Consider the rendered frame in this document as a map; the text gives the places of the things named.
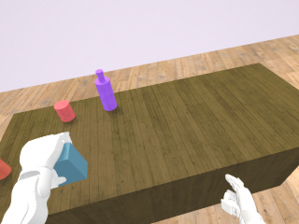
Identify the sponge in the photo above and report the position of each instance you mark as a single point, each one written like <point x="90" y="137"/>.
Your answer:
<point x="70" y="165"/>

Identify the table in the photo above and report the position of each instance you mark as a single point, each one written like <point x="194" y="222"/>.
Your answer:
<point x="165" y="149"/>

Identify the robot left forearm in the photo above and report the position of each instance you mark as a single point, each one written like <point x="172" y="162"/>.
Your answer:
<point x="29" y="197"/>

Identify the robot right forearm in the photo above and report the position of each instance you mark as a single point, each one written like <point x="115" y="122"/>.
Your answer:
<point x="250" y="217"/>

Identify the left robot hand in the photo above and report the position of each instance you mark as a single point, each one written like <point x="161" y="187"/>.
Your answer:
<point x="44" y="152"/>

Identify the right robot hand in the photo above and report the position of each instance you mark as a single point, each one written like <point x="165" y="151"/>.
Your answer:
<point x="234" y="203"/>

